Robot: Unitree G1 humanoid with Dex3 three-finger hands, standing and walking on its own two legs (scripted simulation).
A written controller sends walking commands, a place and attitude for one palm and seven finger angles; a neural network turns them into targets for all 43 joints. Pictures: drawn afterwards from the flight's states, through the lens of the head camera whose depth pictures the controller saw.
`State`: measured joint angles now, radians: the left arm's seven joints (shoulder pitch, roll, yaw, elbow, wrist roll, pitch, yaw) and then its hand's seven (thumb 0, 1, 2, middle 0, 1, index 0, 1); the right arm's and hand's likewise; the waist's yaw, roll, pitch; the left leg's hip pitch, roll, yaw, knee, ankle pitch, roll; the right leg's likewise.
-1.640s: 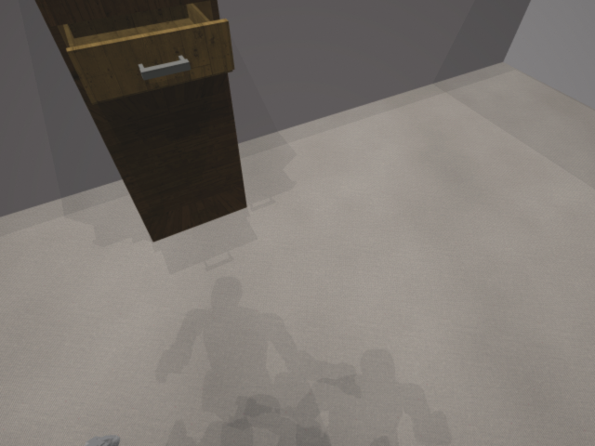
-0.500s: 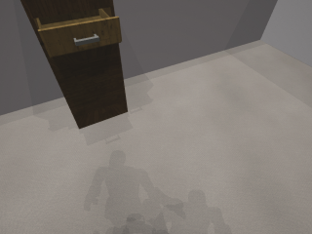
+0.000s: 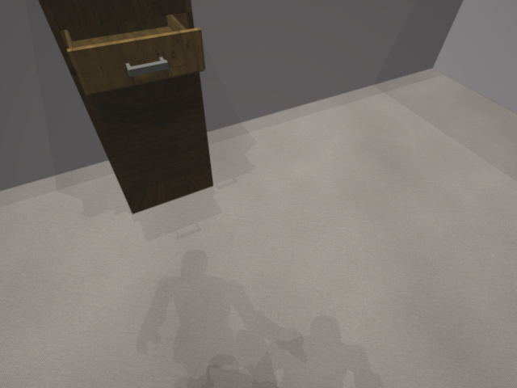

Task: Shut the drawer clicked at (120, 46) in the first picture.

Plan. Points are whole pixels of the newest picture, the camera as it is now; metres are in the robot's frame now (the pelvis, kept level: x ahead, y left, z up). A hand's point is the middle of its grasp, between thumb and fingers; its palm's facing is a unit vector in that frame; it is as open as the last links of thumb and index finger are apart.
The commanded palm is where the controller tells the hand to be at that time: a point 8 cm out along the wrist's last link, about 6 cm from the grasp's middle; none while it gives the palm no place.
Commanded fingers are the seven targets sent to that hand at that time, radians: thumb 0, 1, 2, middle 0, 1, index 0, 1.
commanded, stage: look at it before walking up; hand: left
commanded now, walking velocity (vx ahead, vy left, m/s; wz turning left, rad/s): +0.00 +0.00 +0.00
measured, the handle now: (146, 65) +0.96 +0.40 +0.03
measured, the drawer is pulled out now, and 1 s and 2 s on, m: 0.15 0.15 0.15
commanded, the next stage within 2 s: walk to a spot facing it in 0.10 s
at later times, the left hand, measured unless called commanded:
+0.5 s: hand out of the picture +0.05 +0.18 -0.18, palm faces -0.10 -0.97 -0.22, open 7.4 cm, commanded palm none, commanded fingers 0.00 0.90 0.90 -0.20 -0.30 -0.20 -0.30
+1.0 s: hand (191, 386) +0.17 +0.13 -0.19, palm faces -0.17 -0.97 -0.16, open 7.4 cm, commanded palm none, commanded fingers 0.00 0.90 0.90 -0.20 -0.30 -0.20 -0.30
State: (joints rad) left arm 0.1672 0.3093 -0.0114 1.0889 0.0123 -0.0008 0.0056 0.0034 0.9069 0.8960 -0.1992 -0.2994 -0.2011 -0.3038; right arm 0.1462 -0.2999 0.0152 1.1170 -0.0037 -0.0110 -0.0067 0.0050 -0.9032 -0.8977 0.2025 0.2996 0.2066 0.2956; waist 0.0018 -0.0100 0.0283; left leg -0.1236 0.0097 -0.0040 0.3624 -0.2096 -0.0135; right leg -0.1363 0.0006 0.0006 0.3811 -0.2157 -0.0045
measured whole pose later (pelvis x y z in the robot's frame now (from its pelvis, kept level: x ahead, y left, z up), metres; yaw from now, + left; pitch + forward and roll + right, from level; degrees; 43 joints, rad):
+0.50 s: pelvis +0.03 -0.02 -0.01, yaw -8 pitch -1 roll +1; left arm 0.34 0.22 0.04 1.05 0.03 0.03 -0.04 0.00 0.91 0.90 -0.20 -0.30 -0.20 -0.30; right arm 0.28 -0.23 -0.02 1.07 -0.02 -0.02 -0.01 0.00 -0.90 -0.90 0.20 0.30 0.21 0.30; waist 0.01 0.00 0.01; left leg -0.12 0.06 0.13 0.50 -0.36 -0.03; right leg -0.30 -0.01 -0.04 0.71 -0.45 -0.02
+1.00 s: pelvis +0.22 -0.04 -0.02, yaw -17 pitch +0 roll +0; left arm 0.49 0.12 0.04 1.10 0.03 -0.06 0.02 0.00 0.91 0.90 -0.20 -0.30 -0.20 -0.30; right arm 0.08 -0.15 -0.04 0.96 -0.01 -0.04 0.03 0.01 -0.91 -0.90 0.20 0.30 0.20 0.30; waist 0.06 -0.02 0.05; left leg -0.50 0.06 0.10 0.66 -0.18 0.00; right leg 0.07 0.04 0.08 0.37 -0.44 -0.03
